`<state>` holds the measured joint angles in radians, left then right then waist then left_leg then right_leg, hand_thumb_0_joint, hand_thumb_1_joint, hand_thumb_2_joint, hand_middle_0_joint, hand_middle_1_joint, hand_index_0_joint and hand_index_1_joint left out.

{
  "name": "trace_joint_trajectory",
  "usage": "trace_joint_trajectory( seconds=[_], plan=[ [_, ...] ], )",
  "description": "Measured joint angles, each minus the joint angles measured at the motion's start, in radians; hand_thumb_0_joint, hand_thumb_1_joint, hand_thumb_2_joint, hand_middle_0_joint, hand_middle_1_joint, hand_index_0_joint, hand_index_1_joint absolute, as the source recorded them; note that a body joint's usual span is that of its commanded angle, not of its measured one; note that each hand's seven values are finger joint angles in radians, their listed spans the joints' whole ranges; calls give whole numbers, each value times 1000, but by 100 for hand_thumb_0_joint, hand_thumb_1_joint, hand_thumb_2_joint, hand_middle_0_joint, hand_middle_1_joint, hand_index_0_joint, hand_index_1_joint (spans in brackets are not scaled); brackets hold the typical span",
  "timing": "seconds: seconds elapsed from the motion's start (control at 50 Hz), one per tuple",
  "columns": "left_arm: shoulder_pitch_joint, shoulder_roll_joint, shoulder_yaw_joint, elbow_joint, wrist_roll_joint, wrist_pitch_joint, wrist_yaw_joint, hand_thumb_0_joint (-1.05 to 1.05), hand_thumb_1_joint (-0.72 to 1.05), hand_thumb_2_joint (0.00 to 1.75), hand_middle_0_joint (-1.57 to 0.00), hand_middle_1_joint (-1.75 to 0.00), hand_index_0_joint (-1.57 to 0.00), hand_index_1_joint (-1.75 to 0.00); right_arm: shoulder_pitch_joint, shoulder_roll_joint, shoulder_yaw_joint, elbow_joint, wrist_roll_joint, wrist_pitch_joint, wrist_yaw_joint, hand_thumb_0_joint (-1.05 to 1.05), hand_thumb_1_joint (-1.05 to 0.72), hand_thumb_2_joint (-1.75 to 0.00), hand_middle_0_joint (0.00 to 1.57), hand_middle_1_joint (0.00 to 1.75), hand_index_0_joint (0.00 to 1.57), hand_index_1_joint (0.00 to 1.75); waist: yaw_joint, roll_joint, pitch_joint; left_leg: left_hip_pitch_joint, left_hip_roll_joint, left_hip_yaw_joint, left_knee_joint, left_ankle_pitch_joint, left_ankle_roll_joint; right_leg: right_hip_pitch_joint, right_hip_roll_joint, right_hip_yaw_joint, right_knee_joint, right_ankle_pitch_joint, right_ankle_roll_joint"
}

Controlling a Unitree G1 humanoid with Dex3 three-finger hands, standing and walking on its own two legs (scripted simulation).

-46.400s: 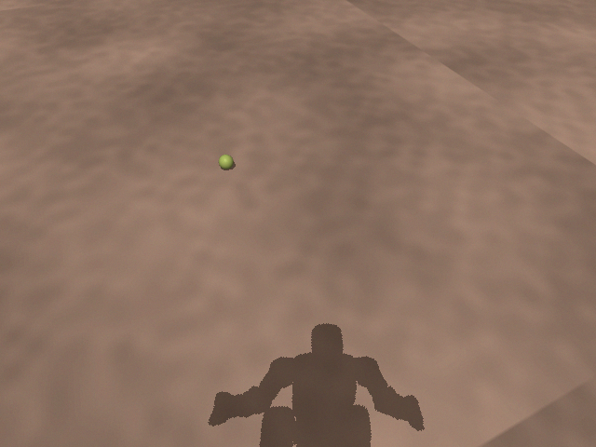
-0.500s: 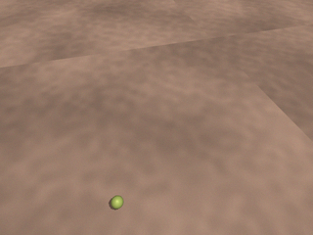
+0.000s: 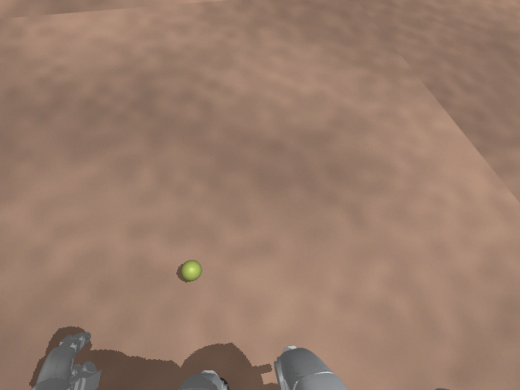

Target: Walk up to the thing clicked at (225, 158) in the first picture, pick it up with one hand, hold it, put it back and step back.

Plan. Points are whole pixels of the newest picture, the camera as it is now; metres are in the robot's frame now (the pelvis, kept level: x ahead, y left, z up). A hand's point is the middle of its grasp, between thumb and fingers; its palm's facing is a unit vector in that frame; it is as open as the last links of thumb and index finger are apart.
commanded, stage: step back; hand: left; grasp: from above
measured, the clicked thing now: (191, 270) +0.51 +0.19 -0.73
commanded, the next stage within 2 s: none
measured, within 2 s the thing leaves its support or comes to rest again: neither
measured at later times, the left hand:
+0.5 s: hand out of the picture +0.02 +0.26 -0.13, palm faces -0.04 -0.91 -0.41, open 7.4 cm
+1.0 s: hand out of the picture -0.17 +0.28 -0.16, palm faces -0.09 -0.92 -0.39, open 7.4 cm
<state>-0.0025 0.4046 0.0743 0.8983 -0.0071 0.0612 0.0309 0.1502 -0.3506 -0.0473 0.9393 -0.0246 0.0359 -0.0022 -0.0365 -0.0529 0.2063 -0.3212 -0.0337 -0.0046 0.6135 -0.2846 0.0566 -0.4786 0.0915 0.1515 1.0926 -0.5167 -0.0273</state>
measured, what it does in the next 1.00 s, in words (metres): walks backwards: right foot, then left foot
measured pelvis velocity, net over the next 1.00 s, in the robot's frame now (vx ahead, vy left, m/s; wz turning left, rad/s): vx -0.26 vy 0.01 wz -0.12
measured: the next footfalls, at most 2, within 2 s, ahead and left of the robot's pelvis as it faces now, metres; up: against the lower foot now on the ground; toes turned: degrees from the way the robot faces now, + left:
right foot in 0.24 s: -0.02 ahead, -0.12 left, +0.00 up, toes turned -2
left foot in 0.60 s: -0.10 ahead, +0.13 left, +0.00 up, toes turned -3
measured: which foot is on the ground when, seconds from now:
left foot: down 0.00-0.28, up 0.30-0.58, down 0.60-1.00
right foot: up 0.00-0.22, down 0.24-0.64, up 0.66-1.00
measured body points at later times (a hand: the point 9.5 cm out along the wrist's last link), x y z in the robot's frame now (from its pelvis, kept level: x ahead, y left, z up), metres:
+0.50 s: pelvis -0.10 +0.00 +0.00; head -0.04 -0.02 +0.45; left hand +0.02 +0.31 -0.10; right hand -0.01 -0.32 -0.12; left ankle -0.13 +0.14 -0.66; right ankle -0.06 -0.12 -0.73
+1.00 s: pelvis -0.26 +0.01 -0.01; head -0.20 +0.02 +0.43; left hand -0.16 +0.33 -0.14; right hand -0.14 -0.31 -0.10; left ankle -0.14 +0.13 -0.73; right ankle -0.32 -0.13 -0.71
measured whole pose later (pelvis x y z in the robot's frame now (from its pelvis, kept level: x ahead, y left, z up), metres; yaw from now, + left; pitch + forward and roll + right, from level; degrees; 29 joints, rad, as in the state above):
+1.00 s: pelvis -0.26 +0.01 -0.01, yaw -7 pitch -2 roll +0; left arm 0.22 0.41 0.10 0.85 0.01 0.07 0.00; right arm 0.07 -0.37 -0.04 0.80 -0.03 0.02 -0.01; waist 0.02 -0.04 0.18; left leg -0.42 0.05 0.03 0.61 -0.16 0.00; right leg -0.28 0.01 0.10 0.83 -0.47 0.03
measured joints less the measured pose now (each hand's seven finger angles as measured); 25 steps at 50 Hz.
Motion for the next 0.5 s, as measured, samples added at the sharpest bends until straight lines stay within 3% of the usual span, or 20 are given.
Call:
trace_joint_trajectory(
  seconds=[0.12,0.2,0.24,0.28,0.3,0.36,0.42,0.5],
  plan=[
    [83,-21,-4,7,10,2,-8,0,91,89,-20,-30,-20,-30,-21,10,-1,-55,4,-13,-15,1,-91,-90,21,30,21,30,5,9,-3,-4,4,54,-5,18,13,89,-23,-32,-86,11,36],
    [115,-28,0,10,16,-6,-17,0,91,89,-20,-30,-20,-30,-40,5,8,-78,7,-12,-12,0,-91,-90,21,30,21,30,12,24,-2,-32,14,82,38,14,8,165,-60,-74,-262,33,32],
    [127,-33,2,11,20,-16,-22,0,91,89,-20,-30,-21,-30,-48,-4,9,-79,12,-7,-8,0,-90,-90,21,30,21,30,21,40,-7,-55,24,90,73,9,1,212,-69,-99,-389,115,18],
    [132,-55,1,16,28,-26,-25,0,91,89,-20,-30,-20,-30,-61,-23,5,-64,21,2,-7,0,-91,-90,21,30,21,30,12,100,0,-68,56,59,100,10,-12,229,-38,-130,-420,149,10],
    [143,-60,-2,11,29,-28,-30,0,91,89,-20,-30,-21,-30,-59,-25,3,-57,25,7,-8,0,-91,-90,21,30,21,30,9,110,-10,-78,48,37,114,-16,-21,226,-36,-140,-423,153,6],
    [168,-52,-3,-12,34,-29,-35,0,90,89,-21,-30,-21,-30,-49,-19,4,-42,28,16,-7,1,-91,-90,21,30,21,30,41,67,-34,-119,-41,-28,325,-203,-46,205,-74,-111,-424,171,-6],
    [171,-57,1,-29,34,-27,-27,0,90,89,-21,-30,-21,-30,-29,-34,5,-42,33,9,-5,1,-91,-90,21,30,21,30,48,57,-52,-132,-93,-104,475,-214,-54,194,-98,-109,-480,223,1],
    [148,-59,0,-75,38,-28,-20,0,90,89,-21,-30,-21,-30,-5,-62,6,-50,33,0,-15,0,-91,-90,21,30,21,30,48,66,-51,-83,-77,-127,440,-214,-75,157,-109,-127,-507,271,12]
  ],
)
